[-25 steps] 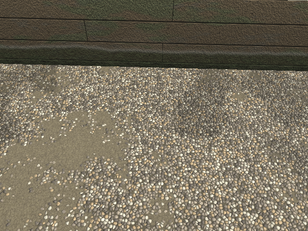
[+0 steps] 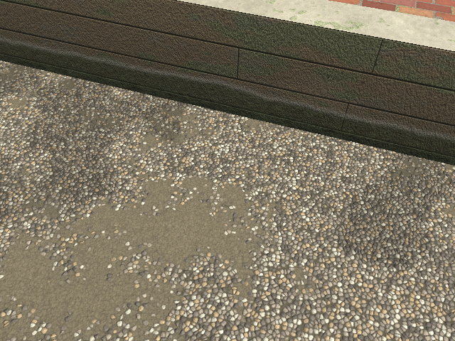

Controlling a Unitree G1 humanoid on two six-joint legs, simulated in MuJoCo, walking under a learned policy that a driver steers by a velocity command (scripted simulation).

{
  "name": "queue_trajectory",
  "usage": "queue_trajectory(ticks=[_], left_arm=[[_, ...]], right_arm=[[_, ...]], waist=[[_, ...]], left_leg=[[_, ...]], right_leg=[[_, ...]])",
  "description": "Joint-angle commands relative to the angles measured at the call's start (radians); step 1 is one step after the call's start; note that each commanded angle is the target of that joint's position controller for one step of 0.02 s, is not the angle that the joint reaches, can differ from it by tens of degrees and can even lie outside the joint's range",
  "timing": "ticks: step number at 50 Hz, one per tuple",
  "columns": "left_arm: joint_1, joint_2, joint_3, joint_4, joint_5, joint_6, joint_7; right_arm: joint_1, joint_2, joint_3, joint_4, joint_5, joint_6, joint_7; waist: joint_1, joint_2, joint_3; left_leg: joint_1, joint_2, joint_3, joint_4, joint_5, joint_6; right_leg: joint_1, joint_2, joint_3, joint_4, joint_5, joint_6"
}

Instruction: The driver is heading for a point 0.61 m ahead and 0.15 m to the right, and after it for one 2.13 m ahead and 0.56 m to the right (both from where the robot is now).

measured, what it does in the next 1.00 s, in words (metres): stands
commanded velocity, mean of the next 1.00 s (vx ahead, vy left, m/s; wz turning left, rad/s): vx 0.50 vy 0.00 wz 0.04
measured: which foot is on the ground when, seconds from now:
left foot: down 0.00-1.00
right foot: down 0.00-1.00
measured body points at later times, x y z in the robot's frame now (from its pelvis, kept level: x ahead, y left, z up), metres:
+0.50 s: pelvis +0.03 -0.01 +0.01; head +0.03 -0.01 +0.46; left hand +0.27 +0.20 -0.03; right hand +0.29 -0.22 -0.01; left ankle +0.06 +0.13 -0.72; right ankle -0.04 -0.15 -0.72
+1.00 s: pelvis +0.03 -0.03 +0.01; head +0.03 -0.02 +0.46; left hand +0.26 +0.19 -0.03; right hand +0.27 -0.24 -0.02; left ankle +0.06 +0.13 -0.72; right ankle -0.04 -0.15 -0.72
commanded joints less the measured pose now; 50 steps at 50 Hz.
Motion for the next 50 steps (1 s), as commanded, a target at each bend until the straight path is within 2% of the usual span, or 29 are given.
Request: queue_trajectory(ticks=[1,2,3,5,6,7,9,11,12,15,22,24,33,50], left_arm=[[-0.022,0.059,-0.01,-0.111,0.01,-0.04,0.009],[-0.019,0.061,-0.018,-0.13,0.032,-0.042,0.002],[-0.028,0.07,-0.02,-0.147,0.04,-0.041,-0.005],[-0.051,0.094,-0.027,-0.176,0.04,-0.037,-0.014],[-0.125,0.104,-0.04,-0.229,0.046,-0.028,-0.026],[-0.128,0.113,-0.044,-0.246,0.046,-0.019,-0.03],[-0.132,0.115,-0.055,-0.276,0.045,-0.007,-0.031],[-0.155,0.116,-0.062,-0.304,0.044,-0.002,-0.031],[-0.176,0.121,-0.066,-0.322,0.043,-0.007,-0.03],[-0.213,0.125,-0.072,-0.352,0.041,-0.009,-0.032],[-0.271,0.134,-0.078,-0.403,0.032,-0.005,-0.033],[-0.282,0.142,-0.077,-0.413,0.026,-0.011,-0.038],[-0.295,0.149,-0.077,-0.432,0.021,-0.01,-0.04],[-0.271,0.142,-0.078,-0.424,0.024,-0.002,-0.033]], right_arm=[[-0.043,-0.154,-0.039,-0.094,0.01,0.0,-0.005],[-0.08,-0.121,-0.024,-0.122,0.007,0.001,-0.001],[-0.105,-0.116,-0.016,-0.133,0.009,0.002,0.003],[-0.11,-0.115,-0.006,-0.143,0.006,0.0,0.008],[-0.129,-0.11,0.004,-0.168,-0.003,-0.015,0.017],[-0.115,-0.118,0.006,-0.165,-0.013,-0.023,0.02],[-0.129,-0.133,0.012,-0.173,-0.02,-0.03,0.024],[-0.16,-0.136,0.021,-0.186,-0.021,-0.032,0.028],[-0.186,-0.142,0.023,-0.2,-0.015,-0.031,0.027],[-0.219,-0.147,0.032,-0.215,-0.02,-0.033,0.03],[-0.262,-0.167,0.041,-0.228,-0.022,-0.047,0.043],[-0.272,-0.171,0.041,-0.228,-0.028,-0.048,0.044],[-0.271,-0.181,0.043,-0.223,-0.028,-0.057,0.043],[-0.238,-0.173,0.048,-0.209,-0.032,-0.058,0.028]], waist=[[-0.021,0.221,-0.036],[-0.019,0.177,-0.079],[-0.012,0.132,-0.093],[-0.025,0.06,-0.136],[-0.044,0.025,-0.109],[-0.049,0.005,-0.155],[-0.043,0.016,-0.183],[-0.04,0.027,-0.175],[-0.04,0.026,-0.167],[-0.042,0.016,-0.16],[-0.047,0.015,-0.143],[-0.046,0.006,-0.136],[-0.052,0.002,-0.134],[-0.05,0.006,-0.134]], left_leg=[[0.153,0.119,-0.251,-0.27,-0.006,0.179],[0.194,0.108,-0.228,-0.229,0.102,0.172],[0.201,0.086,-0.196,-0.187,0.212,0.16],[0.223,0.043,-0.132,-0.119,0.383,0.134],[0.214,0.029,-0.096,-0.063,0.52,0.124],[0.23,0.025,-0.08,-0.052,0.569,0.118],[0.227,0.029,-0.078,-0.058,0.585,0.112],[0.208,0.035,-0.084,-0.077,0.559,0.107],[0.196,0.038,-0.087,-0.083,0.543,0.099],[0.181,0.043,-0.089,-0.104,0.478,0.08],[0.151,0.054,-0.083,-0.144,0.362,0.047],[0.151,0.054,-0.081,-0.15,0.336,0.04],[0.147,0.06,-0.063,-0.16,0.282,0.019],[0.166,0.066,-0.051,-0.17,0.313,0.013]], right_leg=[[-0.162,0.047,-0.016,0.041,0.013,-0.033],[-0.141,0.03,-0.001,0.005,0.066,-0.039],[-0.111,0.023,0.004,-0.023,0.121,-0.042],[-0.038,0.003,0.023,-0.054,0.242,-0.036],[-0.044,-0.006,0.037,-0.062,0.369,-0.02],[-0.013,-0.007,0.045,-0.053,0.41,-0.011],[0.025,-0.006,0.052,-0.06,0.411,0.003],[0.045,-0.007,0.057,-0.079,0.367,0.009],[0.046,-0.013,0.061,-0.09,0.365,0.012],[0.063,-0.024,0.078,-0.124,0.357,0.006],[0.082,-0.039,0.106,-0.183,0.317,-0.004],[0.077,-0.038,0.112,-0.193,0.289,0.001],[0.066,-0.04,0.133,-0.22,0.271,-0.012],[0.069,-0.027,0.14,-0.228,0.303,-0.019]])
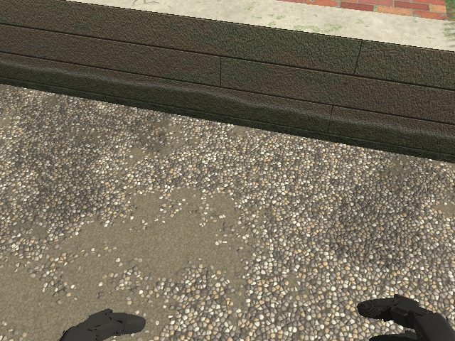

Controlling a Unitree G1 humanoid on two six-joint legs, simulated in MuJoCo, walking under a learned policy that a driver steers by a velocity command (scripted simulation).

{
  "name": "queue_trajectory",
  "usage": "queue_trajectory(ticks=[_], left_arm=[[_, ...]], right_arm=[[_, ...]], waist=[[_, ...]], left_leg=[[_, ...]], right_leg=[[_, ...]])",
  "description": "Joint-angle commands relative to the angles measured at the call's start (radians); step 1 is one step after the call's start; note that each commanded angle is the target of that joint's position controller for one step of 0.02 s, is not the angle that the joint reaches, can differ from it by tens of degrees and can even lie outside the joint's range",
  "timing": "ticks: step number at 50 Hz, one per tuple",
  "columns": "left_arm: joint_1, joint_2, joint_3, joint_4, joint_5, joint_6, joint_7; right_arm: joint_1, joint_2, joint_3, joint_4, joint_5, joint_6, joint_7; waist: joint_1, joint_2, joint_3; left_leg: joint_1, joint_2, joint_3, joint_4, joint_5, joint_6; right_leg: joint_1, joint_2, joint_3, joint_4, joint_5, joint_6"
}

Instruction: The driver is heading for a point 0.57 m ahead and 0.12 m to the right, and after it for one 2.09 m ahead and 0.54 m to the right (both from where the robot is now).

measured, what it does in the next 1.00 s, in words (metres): stands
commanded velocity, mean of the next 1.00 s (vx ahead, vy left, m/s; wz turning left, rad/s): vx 0.50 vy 0.00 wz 0.00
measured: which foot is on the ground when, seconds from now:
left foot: down 0.00-1.00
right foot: down 0.00-1.00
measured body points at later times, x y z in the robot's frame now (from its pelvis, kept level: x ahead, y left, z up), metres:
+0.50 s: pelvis +0.00 +0.00 +0.00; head +0.00 -0.01 +0.45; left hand +0.22 +0.21 -0.05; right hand +0.23 -0.22 -0.04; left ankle +0.02 +0.16 -0.74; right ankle -0.07 -0.13 -0.74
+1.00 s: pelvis +0.00 +0.00 +0.00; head +0.00 -0.01 +0.45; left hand +0.21 +0.21 -0.05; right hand +0.22 -0.22 -0.04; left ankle +0.02 +0.16 -0.74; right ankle -0.07 -0.13 -0.74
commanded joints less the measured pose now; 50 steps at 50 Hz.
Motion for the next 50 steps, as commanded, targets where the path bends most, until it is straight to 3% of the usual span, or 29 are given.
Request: queue_trajectory(ticks=[1,12,13,15,22,23,25,41,42,44,46,47,50], left_arm=[[-0.094,0.103,0.039,-0.098,0.001,-0.017,0.005],[-0.085,0.097,0.038,-0.091,0.002,-0.016,0.007],[-0.069,0.099,0.037,-0.094,-0.006,-0.011,0.01],[-0.054,0.099,0.037,-0.09,-0.003,-0.007,0.014],[-0.061,0.094,0.035,-0.09,-0.002,-0.006,0.013],[-0.074,0.09,0.034,-0.086,0.007,-0.01,0.011],[-0.085,0.089,0.034,-0.088,0.005,-0.014,0.007],[-0.068,0.081,0.035,-0.069,0.005,-0.012,0.011],[-0.052,0.085,0.035,-0.074,-0.003,-0.008,0.013],[-0.04,0.086,0.035,-0.07,-0.002,-0.004,0.016],[-0.043,0.083,0.034,-0.072,0.0,-0.003,0.017],[-0.06,0.078,0.034,-0.067,0.01,-0.006,0.015],[-0.071,0.077,0.033,-0.069,0.006,-0.012,0.011]], right_arm=[[-0.109,-0.1,-0.037,-0.103,-0.001,-0.019,-0.006],[-0.102,-0.094,-0.037,-0.097,-0.003,-0.016,-0.013],[-0.083,-0.102,-0.038,-0.094,0.003,-0.016,-0.016],[-0.08,-0.101,-0.038,-0.092,0.001,-0.017,-0.019],[-0.082,-0.092,-0.035,-0.097,-0.004,-0.012,-0.023],[-0.097,-0.082,-0.034,-0.098,-0.01,-0.011,-0.021],[-0.097,-0.082,-0.034,-0.099,-0.009,-0.008,-0.02],[-0.08,-0.079,-0.033,-0.084,-0.007,-0.01,-0.026],[-0.064,-0.087,-0.034,-0.083,-0.001,-0.01,-0.027],[-0.063,-0.087,-0.034,-0.081,-0.003,-0.012,-0.028],[-0.065,-0.083,-0.033,-0.083,-0.004,-0.012,-0.029],[-0.08,-0.071,-0.031,-0.082,-0.011,-0.01,-0.028],[-0.075,-0.075,-0.032,-0.083,-0.011,-0.004,-0.029]], waist=[[0.001,-0.003,-0.097],[0.001,0.0,-0.1],[0.006,0.003,-0.098],[0.011,0.009,-0.113],[0.007,-0.009,-0.102],[0.001,-0.012,-0.103],[-0.003,-0.018,-0.082],[0.0,0.003,-0.084],[0.006,0.003,-0.088],[0.01,0.008,-0.099],[0.009,0.004,-0.1],[0.001,0.0,-0.096],[-0.005,-0.011,-0.075]], left_leg=[[0.081,0.044,-0.043,-0.033,0.298,0.054],[0.101,0.046,-0.043,-0.042,0.326,0.055],[0.101,0.048,-0.038,-0.038,0.4,0.056],[0.115,0.049,-0.035,-0.035,0.429,0.057],[0.12,0.045,-0.029,-0.046,0.379,0.047],[0.124,0.045,-0.033,-0.052,0.304,0.045],[0.111,0.043,-0.034,-0.058,0.274,0.042],[0.119,0.049,-0.042,-0.076,0.318,0.046],[0.119,0.05,-0.038,-0.073,0.387,0.047],[0.13,0.05,-0.035,-0.072,0.413,0.048],[0.134,0.049,-0.033,-0.074,0.403,0.046],[0.139,0.048,-0.037,-0.08,0.327,0.044],[0.129,0.047,-0.038,-0.086,0.293,0.04]], right_leg=[[-0.016,-0.071,0.089,-0.075,0.278,-0.03],[-0.004,-0.068,0.091,-0.08,0.314,-0.03],[0.009,-0.069,0.086,-0.063,0.365,-0.031],[0.015,-0.068,0.084,-0.058,0.383,-0.028],[0.0,-0.07,0.089,-0.078,0.363,-0.028],[-0.014,-0.069,0.097,-0.097,0.305,-0.029],[-0.023,-0.069,0.1,-0.107,0.283,-0.032],[0.009,-0.063,0.099,-0.115,0.321,-0.035],[0.026,-0.065,0.095,-0.101,0.372,-0.035],[0.032,-0.065,0.093,-0.097,0.39,-0.033],[0.028,-0.065,0.093,-0.1,0.384,-0.031],[0.008,-0.062,0.099,-0.118,0.326,-0.031],[-0.006,-0.062,0.102,-0.129,0.307,-0.035]])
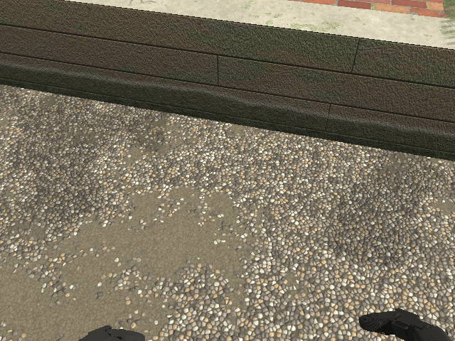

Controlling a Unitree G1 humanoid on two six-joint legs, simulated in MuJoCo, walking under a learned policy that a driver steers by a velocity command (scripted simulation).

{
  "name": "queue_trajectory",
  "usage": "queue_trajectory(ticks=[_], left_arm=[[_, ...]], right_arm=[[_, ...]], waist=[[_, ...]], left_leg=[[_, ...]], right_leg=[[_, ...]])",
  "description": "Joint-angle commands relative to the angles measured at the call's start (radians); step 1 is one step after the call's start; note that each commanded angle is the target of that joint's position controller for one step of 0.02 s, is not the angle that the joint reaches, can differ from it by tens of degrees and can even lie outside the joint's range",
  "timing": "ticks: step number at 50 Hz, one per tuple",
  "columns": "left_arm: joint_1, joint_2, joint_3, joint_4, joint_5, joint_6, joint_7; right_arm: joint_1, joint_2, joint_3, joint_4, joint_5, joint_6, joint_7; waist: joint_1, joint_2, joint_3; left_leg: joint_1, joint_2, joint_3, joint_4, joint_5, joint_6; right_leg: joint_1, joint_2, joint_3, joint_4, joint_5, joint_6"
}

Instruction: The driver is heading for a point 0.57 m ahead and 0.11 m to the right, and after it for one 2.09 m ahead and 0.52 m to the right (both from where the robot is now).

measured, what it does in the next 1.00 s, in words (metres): stands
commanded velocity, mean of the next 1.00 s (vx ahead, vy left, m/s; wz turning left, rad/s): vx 0.50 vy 0.00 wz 0.00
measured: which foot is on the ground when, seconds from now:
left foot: down 0.00-1.00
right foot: down 0.00-1.00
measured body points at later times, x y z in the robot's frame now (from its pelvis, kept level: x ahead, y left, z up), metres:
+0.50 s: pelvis +0.00 +0.00 +0.00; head +0.00 +0.00 +0.45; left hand +0.20 +0.21 -0.06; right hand +0.22 -0.22 -0.05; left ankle +0.02 +0.17 -0.74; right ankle -0.07 -0.13 -0.74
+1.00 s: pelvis +0.00 +0.00 +0.00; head +0.00 -0.01 +0.45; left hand +0.20 +0.21 -0.06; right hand +0.21 -0.22 -0.05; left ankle +0.02 +0.17 -0.74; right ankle -0.07 -0.13 -0.74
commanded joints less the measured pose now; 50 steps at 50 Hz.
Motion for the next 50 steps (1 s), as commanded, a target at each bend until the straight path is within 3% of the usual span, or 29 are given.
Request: queue_trajectory(ticks=[1,14,15,17,19,23,50], left_arm=[[-0.093,0.095,0.033,-0.095,-0.001,-0.022,0.0],[-0.078,0.092,0.034,-0.082,0.0,-0.02,0.003],[-0.062,0.097,0.034,-0.088,-0.009,-0.016,0.004],[-0.052,0.098,0.035,-0.085,-0.007,-0.012,0.006],[-0.07,0.089,0.033,-0.081,0.005,-0.014,0.006],[-0.079,0.089,0.033,-0.082,0.0,-0.02,0.002],[-0.061,0.085,0.034,-0.065,0.0,-0.02,0.005]], right_arm=[[-0.098,-0.093,-0.034,-0.101,-0.002,-0.015,-0.004],[-0.091,-0.089,-0.033,-0.091,-0.001,-0.017,-0.008],[-0.077,-0.098,-0.034,-0.092,0.004,-0.017,-0.008],[-0.077,-0.097,-0.034,-0.09,0.003,-0.019,-0.009],[-0.092,-0.082,-0.031,-0.09,-0.005,-0.018,-0.009],[-0.086,-0.087,-0.033,-0.09,-0.004,-0.012,-0.011],[-0.072,-0.084,-0.032,-0.075,-0.005,-0.012,-0.017]], waist=[[-0.007,-0.009,-0.082],[-0.004,0.002,-0.087],[0.004,0.001,-0.091],[0.007,0.006,-0.101],[-0.002,0.004,-0.099],[-0.007,-0.009,-0.076],[-0.006,0.0,-0.079]], left_leg=[[0.086,0.036,-0.044,-0.02,0.268,0.048],[0.093,0.039,-0.047,-0.032,0.297,0.05],[0.092,0.04,-0.044,-0.029,0.363,0.051],[0.1,0.04,-0.04,-0.029,0.386,0.05],[0.108,0.038,-0.042,-0.035,0.31,0.048],[0.099,0.037,-0.044,-0.04,0.274,0.044],[0.11,0.039,-0.046,-0.061,0.304,0.042]], right_leg=[[-0.043,-0.069,0.087,-0.068,0.283,-0.029],[-0.019,-0.067,0.088,-0.074,0.314,-0.03],[-0.001,-0.07,0.084,-0.062,0.366,-0.03],[0.006,-0.07,0.083,-0.058,0.383,-0.028],[-0.015,-0.066,0.088,-0.074,0.322,-0.027],[-0.033,-0.066,0.091,-0.086,0.299,-0.031],[-0.008,-0.063,0.095,-0.098,0.334,-0.032]])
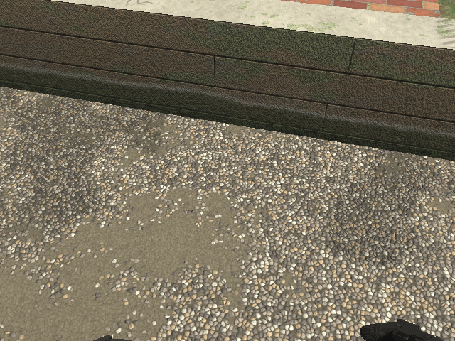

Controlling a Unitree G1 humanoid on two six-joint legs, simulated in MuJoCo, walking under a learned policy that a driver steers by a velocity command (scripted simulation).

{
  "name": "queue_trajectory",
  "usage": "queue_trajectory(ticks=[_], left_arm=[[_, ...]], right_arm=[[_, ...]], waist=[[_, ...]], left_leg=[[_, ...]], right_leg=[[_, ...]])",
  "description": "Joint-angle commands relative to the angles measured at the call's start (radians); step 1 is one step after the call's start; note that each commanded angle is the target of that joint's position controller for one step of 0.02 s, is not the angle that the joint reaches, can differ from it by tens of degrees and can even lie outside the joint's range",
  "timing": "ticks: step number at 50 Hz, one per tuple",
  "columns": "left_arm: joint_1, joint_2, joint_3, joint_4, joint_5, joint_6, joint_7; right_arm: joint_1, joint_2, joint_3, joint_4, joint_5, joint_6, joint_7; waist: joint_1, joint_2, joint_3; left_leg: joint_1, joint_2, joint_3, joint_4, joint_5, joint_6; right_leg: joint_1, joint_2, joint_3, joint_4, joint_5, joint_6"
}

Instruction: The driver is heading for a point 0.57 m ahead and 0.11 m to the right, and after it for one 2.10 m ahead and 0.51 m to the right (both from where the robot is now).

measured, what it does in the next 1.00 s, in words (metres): stands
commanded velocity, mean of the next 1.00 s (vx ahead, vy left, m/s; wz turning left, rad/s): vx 0.50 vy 0.00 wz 0.00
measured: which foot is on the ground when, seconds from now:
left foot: down 0.00-1.00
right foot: down 0.00-1.00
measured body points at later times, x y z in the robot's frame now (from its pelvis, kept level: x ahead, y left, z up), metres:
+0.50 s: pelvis +0.00 +0.00 +0.00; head +0.00 +0.00 +0.45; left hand +0.20 +0.21 -0.07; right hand +0.21 -0.22 -0.06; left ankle +0.02 +0.17 -0.74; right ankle -0.07 -0.12 -0.74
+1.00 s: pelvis +0.00 +0.00 +0.00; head +0.00 +0.00 +0.45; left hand +0.19 +0.21 -0.07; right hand +0.20 -0.22 -0.06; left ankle +0.02 +0.17 -0.74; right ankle -0.07 -0.12 -0.74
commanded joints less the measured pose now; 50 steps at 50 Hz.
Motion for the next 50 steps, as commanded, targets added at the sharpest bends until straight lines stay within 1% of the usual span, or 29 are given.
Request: queue_trajectory(ticks=[1,50], left_arm=[[-0.072,0.096,0.033,-0.091,0.0,-0.017,0.003],[-0.057,0.092,0.032,-0.079,0.0,-0.018,0.004]], right_arm=[[-0.086,-0.094,-0.033,-0.096,-0.001,-0.017,-0.004],[-0.067,-0.092,-0.032,-0.086,-0.003,-0.014,-0.011]], waist=[[0.0,-0.002,-0.083],[-0.002,-0.002,-0.074]], left_leg=[[0.084,0.03,-0.04,-0.01,0.275,0.051],[0.091,0.03,-0.041,-0.035,0.27,0.044]], right_leg=[[-0.033,-0.072,0.085,-0.048,0.306,-0.026],[-0.032,-0.068,0.093,-0.068,0.299,-0.027]])
Velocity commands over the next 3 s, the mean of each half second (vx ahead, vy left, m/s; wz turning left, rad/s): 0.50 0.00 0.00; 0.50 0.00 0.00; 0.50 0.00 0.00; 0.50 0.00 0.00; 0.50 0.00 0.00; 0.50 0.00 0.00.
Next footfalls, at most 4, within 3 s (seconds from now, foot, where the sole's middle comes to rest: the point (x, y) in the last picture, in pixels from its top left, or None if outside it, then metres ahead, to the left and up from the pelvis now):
none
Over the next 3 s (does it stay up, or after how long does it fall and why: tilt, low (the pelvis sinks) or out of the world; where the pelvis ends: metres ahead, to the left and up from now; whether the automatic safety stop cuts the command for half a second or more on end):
stays up -0.01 0.00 0.00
